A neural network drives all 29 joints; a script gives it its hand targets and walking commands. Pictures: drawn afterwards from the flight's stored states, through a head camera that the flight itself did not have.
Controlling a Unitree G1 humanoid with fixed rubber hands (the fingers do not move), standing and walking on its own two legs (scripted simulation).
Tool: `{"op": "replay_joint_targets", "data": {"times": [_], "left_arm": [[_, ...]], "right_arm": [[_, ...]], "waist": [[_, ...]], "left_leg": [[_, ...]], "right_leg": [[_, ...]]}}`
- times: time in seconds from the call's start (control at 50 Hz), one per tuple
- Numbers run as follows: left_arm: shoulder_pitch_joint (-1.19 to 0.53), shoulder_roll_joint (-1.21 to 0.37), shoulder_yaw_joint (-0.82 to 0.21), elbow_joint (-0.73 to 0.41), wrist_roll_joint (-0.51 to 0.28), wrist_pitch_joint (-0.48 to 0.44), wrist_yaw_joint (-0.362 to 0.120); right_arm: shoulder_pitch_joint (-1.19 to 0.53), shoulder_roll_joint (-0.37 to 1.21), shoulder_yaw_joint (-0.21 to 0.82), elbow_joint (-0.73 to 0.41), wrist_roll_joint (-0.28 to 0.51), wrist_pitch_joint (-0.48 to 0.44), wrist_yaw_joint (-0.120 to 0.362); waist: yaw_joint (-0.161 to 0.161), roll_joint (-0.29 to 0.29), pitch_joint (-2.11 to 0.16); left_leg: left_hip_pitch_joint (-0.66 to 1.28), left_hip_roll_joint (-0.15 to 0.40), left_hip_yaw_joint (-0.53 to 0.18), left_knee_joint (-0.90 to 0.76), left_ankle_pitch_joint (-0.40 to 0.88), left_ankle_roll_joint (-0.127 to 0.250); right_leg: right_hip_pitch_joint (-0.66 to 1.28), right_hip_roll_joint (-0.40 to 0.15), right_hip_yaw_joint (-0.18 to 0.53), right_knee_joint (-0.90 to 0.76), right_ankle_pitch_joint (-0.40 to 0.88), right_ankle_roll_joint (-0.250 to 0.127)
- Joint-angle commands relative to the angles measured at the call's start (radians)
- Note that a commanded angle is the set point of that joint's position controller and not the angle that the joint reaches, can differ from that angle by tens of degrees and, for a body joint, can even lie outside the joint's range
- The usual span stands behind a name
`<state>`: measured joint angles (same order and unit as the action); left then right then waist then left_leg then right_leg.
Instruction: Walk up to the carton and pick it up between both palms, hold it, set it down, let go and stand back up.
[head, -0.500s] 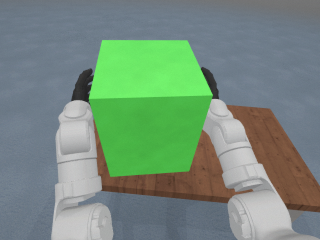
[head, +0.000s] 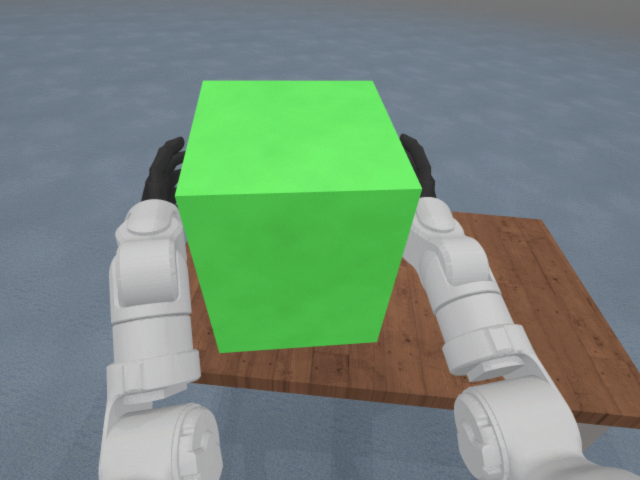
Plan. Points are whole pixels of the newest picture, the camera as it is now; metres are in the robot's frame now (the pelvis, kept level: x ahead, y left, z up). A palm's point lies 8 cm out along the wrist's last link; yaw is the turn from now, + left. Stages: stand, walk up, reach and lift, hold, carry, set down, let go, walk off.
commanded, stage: hold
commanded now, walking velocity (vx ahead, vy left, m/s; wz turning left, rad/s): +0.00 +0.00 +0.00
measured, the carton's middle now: (294, 218) +0.37 +0.01 +0.20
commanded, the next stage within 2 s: none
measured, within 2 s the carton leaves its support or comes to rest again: neither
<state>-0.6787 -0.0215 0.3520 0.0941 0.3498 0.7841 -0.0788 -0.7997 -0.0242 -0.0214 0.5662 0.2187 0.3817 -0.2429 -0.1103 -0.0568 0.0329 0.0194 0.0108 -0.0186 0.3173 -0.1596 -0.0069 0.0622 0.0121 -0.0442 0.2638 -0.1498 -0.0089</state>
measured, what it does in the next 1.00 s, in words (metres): stands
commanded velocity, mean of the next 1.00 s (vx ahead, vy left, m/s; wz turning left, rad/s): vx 0.00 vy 0.00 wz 0.00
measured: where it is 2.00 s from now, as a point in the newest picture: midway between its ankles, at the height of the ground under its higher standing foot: outside the picture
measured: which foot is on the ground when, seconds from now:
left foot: down 0.00-1.00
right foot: down 0.00-1.00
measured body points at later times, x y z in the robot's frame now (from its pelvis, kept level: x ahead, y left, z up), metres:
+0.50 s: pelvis +0.00 +0.00 +0.00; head -0.06 +0.02 +0.45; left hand +0.38 +0.16 +0.23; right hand +0.38 -0.14 +0.23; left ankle +0.02 +0.12 -0.75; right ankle +0.01 -0.11 -0.75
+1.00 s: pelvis +0.00 +0.00 +0.00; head -0.06 +0.02 +0.44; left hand +0.37 +0.16 +0.23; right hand +0.38 -0.13 +0.23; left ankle +0.02 +0.12 -0.75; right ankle +0.01 -0.11 -0.75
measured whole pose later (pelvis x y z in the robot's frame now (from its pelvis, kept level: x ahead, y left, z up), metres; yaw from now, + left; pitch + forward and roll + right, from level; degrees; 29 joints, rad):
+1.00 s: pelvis +0.00 +0.00 +0.00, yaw +0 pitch -10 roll -1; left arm -0.66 -0.04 0.36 0.05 0.36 0.80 -0.08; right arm -0.78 -0.03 0.00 0.52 0.24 0.41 -0.26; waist -0.10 -0.04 0.03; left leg 0.03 0.01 -0.02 0.32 -0.17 -0.01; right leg 0.07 0.01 -0.05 0.26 -0.16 -0.01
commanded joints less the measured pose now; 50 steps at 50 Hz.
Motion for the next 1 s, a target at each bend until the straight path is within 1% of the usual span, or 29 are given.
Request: {"op": "replay_joint_targets", "data": {"times": [0.0, 0.04, 0.06, 0.08, 0.1, 0.12, 0.14, 0.16, 0.18, 0.2, 0.22, 0.24, 0.26, 0.3, 0.32, 0.34, 0.36, 0.38, 0.4, 0.42, 0.44, 0.48, 0.56, 0.6, 0.64, 0.72, 0.78, 0.9, 0.98], "left_arm": [[-0.625, -0.514, -0.508, -0.068, -0.15, -0.043, -0.114], [-0.607, -0.492, -0.473, -0.038, -0.124, -0.038, -0.119], [-0.614, -0.503, -0.481, -0.068, -0.13, -0.04, -0.119], [-0.627, -0.497, -0.48, -0.068, -0.128, -0.041, -0.117], [-0.623, -0.516, -0.5, -0.093, -0.138, -0.044, -0.114], [-0.622, -0.516, -0.503, -0.09, -0.141, -0.043, -0.11], [-0.629, -0.515, -0.505, -0.101, -0.147, -0.045, -0.107], [-0.621, -0.512, -0.502, -0.076, -0.145, -0.041, -0.107], [-0.625, -0.512, -0.495, -0.052, -0.144, -0.039, -0.108], [-0.634, -0.515, -0.501, -0.052, -0.149, -0.041, -0.108], [-0.648, -0.515, -0.5, -0.061, -0.149, -0.046, -0.104], [-0.635, -0.514, -0.497, -0.028, -0.142, -0.044, -0.103], [-0.638, -0.506, -0.485, -0.024, -0.132, -0.043, -0.104], [-0.664, -0.51, -0.488, -0.023, -0.14, -0.048, -0.104], [-0.67, -0.505, -0.477, -0.01, -0.134, -0.048, -0.106], [-0.671, -0.486, -0.453, 0.015, -0.125, -0.047, -0.11], [-0.654, -0.498, -0.455, 0.01, -0.124, -0.046, -0.112], [-0.627, -0.5, -0.457, 0.012, -0.126, -0.043, -0.116], [-0.655, -0.522, -0.44, -0.028, -0.121, -0.04, -0.104], [-0.659, -0.521, -0.449, -0.014, -0.121, -0.036, -0.098], [-0.654, -0.526, -0.449, -0.021, -0.122, -0.037, -0.096], [-0.633, -0.514, -0.46, -0.026, -0.131, -0.04, -0.099], [-0.616, -0.506, -0.462, -0.022, -0.133, -0.039, -0.116], [-0.614, -0.499, -0.461, -0.025, -0.129, -0.036, -0.126], [-0.618, -0.497, -0.469, -0.039, -0.131, -0.035, -0.134], [-0.625, -0.506, -0.499, -0.089, -0.147, -0.035, -0.134], [-0.617, -0.506, -0.505, -0.11, -0.152, -0.034, -0.129], [-0.605, -0.5, -0.482, -0.09, -0.139, -0.026, -0.125], [-0.618, -0.509, -0.482, -0.075, -0.138, -0.024, -0.122]], "right_arm": [[-0.663, 0.553, 0.357, -0.301, 0.106, -0.033, 0.093], [-0.645, 0.549, 0.347, -0.259, 0.087, -0.025, 0.098], [-0.629, 0.555, 0.341, -0.257, 0.087, -0.027, 0.102], [-0.635, 0.552, 0.342, -0.245, 0.085, -0.027, 0.106], [-0.634, 0.557, 0.347, -0.269, 0.089, -0.035, 0.108], [-0.654, 0.552, 0.35, -0.288, 0.092, -0.039, 0.107], [-0.662, 0.556, 0.358, -0.303, 0.101, -0.041, 0.108], [-0.664, 0.547, 0.352, -0.298, 0.101, -0.04, 0.107], [-0.676, 0.544, 0.338, -0.293, 0.087, -0.038, 0.109], [-0.675, 0.544, 0.326, -0.288, 0.075, -0.038, 0.112], [-0.684, 0.554, 0.319, -0.282, 0.067, -0.043, 0.118], [-0.668, 0.541, 0.308, -0.258, 0.055, -0.042, 0.121], [-0.649, 0.537, 0.292, -0.217, 0.049, -0.036, 0.124], [-0.682, 0.55, 0.29, -0.223, 0.045, -0.044, 0.128], [-0.676, 0.552, 0.279, -0.196, 0.039, -0.04, 0.129], [-0.671, 0.557, 0.278, -0.167, 0.033, -0.035, 0.129], [-0.672, 0.557, 0.281, -0.184, 0.035, -0.04, 0.129], [-0.67, 0.557, 0.293, -0.206, 0.039, -0.043, 0.124], [-0.713, 0.547, 0.328, -0.207, 0.078, -0.052, 0.125], [-0.717, 0.556, 0.332, -0.22, 0.083, -0.056, 0.121], [-0.719, 0.561, 0.341, -0.226, 0.088, -0.058, 0.118], [-0.711, 0.559, 0.348, -0.248, 0.094, -0.062, 0.109], [-0.668, 0.561, 0.336, -0.247, 0.084, -0.045, 0.092], [-0.65, 0.56, 0.327, -0.241, 0.077, -0.035, 0.088], [-0.644, 0.561, 0.326, -0.249, 0.079, -0.028, 0.085], [-0.646, 0.568, 0.355, -0.294, 0.105, -0.021, 0.076], [-0.641, 0.565, 0.378, -0.315, 0.121, -0.016, 0.072], [-0.637, 0.548, 0.366, -0.293, 0.106, -0.013, 0.085], [-0.653, 0.547, 0.347, -0.283, 0.092, -0.019, 0.095]], "waist": [[-0.011, 0.084, -0.351], [0.005, 0.063, -0.295], [-0.002, 0.063, -0.313], [0.009, 0.07, -0.305], [0.001, 0.081, -0.339], [0.0, 0.077, -0.36], [0.006, 0.079, -0.376], [0.004, 0.087, -0.367], [0.006, 0.077, -0.344], [-0.005, 0.083, -0.347], [0.003, 0.071, -0.348], [-0.003, 0.077, -0.329], [0.0, 0.085, -0.294], [0.003, 0.076, -0.333], [0.0, 0.075, -0.301], [0.003, 0.056, -0.283], [0.007, 0.063, -0.297], [0.009, 0.054, -0.315], [0.065, 0.104, -0.361], [0.043, 0.09, -0.367], [0.05, 0.09, -0.373], [0.031, 0.066, -0.389], [0.0, 0.044, -0.346], [-0.008, 0.048, -0.318], [-0.013, 0.06, -0.312], [-0.015, 0.086, -0.348], [-0.008, 0.087, -0.362], [0.014, 0.07, -0.323], [0.015, 0.073, -0.319]], "left_leg": [[0.102, -0.051, 0.042, 0.007, 0.271, -0.019], [0.07, -0.048, 0.052, -0.021, 0.197, -0.005], [0.075, -0.042, 0.048, -0.027, 0.197, -0.004], [0.068, -0.042, 0.052, -0.032, 0.196, -0.004], [0.086, -0.038, 0.048, -0.019, 0.235, -0.013], [0.103, -0.035, 0.045, -0.008, 0.26, -0.015], [0.111, -0.035, 0.044, -0.001, 0.266, -0.015], [0.108, -0.039, 0.044, 0.002, 0.256, -0.015], [0.093, -0.039, 0.048, -0.01, 0.213, -0.009], [0.083, -0.04, 0.051, -0.022, 0.171, -0.006], [0.07, -0.035, 0.05, -0.033, 0.144, 0.002], [0.064, -0.031, 0.05, -0.042, 0.113, 0.002], [0.052, -0.032, 0.051, -0.052, 0.098, 0.005], [0.049, -0.029, 0.05, -0.05, 0.094, 0.008], [0.038, -0.028, 0.051, -0.055, 0.076, 0.008], [0.03, -0.034, 0.059, -0.06, 0.059, 0.019], [0.033, -0.032, 0.053, -0.057, 0.067, 0.019], [0.043, -0.036, 0.055, -0.046, 0.106, 0.02], [0.03, -0.037, 0.05, -0.039, 0.159, -0.006], [0.047, -0.041, 0.058, -0.024, 0.182, -0.007], [0.055, -0.043, 0.056, -0.015, 0.211, -0.008], [0.08, -0.045, 0.059, 0.0, 0.246, -0.008], [0.057, -0.055, 0.062, -0.014, 0.198, -0.007], [0.041, -0.057, 0.06, -0.024, 0.177, -0.01], [0.035, -0.058, 0.056, -0.024, 0.184, -0.017], [0.055, -0.06, 0.046, 0.0, 0.251, -0.034], [0.068, -0.059, 0.043, 0.008, 0.278, -0.038], [0.048, -0.046, 0.051, -0.02, 0.221, -0.026], [0.04, -0.04, 0.055, -0.028, 0.193, -0.021]], "right_leg": [[0.04, 0.046, -0.028, -0.015, 0.197, 0.053], [0.027, 0.044, -0.031, -0.029, 0.132, 0.053], [0.024, 0.045, -0.029, -0.022, 0.133, 0.049], [0.027, 0.046, -0.031, -0.022, 0.124, 0.048], [0.031, 0.05, -0.034, -0.016, 0.149, 0.042], [0.032, 0.054, -0.035, -0.017, 0.165, 0.042], [0.03, 0.054, -0.035, -0.018, 0.168, 0.043], [0.025, 0.048, -0.032, -0.018, 0.163, 0.043], [0.003, 0.047, -0.032, -0.024, 0.121, 0.043], [-0.003, 0.046, -0.03, -0.026, 0.088, 0.041], [-0.006, 0.047, -0.036, -0.026, 0.069, 0.038], [-0.011, 0.045, -0.033, -0.028, 0.051, 0.038], [-0.011, 0.043, -0.034, -0.028, 0.036, 0.036], [-0.009, 0.042, -0.033, -0.022, 0.047, 0.045], [-0.016, 0.039, -0.031, -0.025, 0.035, 0.044], [-0.007, 0.033, -0.027, -0.031, 0.03, 0.05], [0.0, 0.034, -0.028, -0.022, 0.044, 0.048], [0.016, 0.035, -0.024, -0.021, 0.087, 0.049], [0.049, 0.049, -0.039, -0.016, 0.058, 0.037], [0.044, 0.052, -0.039, -0.021, 0.066, 0.04], [0.047, 0.052, -0.041, -0.019, 0.084, 0.043], [0.055, 0.055, -0.042, -0.017, 0.133, 0.053], [0.069, 0.043, -0.037, -0.02, 0.179, 0.07], [0.078, 0.037, -0.036, -0.02, 0.185, 0.072], [0.089, 0.035, -0.037, -0.017, 0.2, 0.073], [0.104, 0.037, -0.04, -0.003, 0.256, 0.075], [0.099, 0.043, -0.043, 0.002, 0.266, 0.075], [0.068, 0.051, -0.045, -0.012, 0.157, 0.059], [0.052, 0.053, -0.044, -0.02, 0.106, 0.049]]}}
